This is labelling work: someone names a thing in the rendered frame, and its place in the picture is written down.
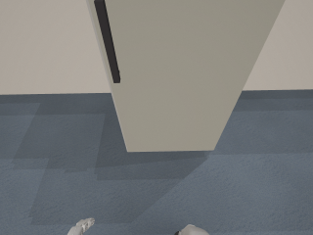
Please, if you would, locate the handle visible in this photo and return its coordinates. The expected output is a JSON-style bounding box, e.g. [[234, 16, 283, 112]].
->
[[94, 0, 120, 83]]

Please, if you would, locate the left robot hand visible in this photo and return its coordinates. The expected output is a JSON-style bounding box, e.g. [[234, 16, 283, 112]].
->
[[67, 217, 95, 235]]

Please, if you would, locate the fridge door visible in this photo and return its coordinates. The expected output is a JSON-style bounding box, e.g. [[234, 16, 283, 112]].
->
[[88, 0, 286, 152]]

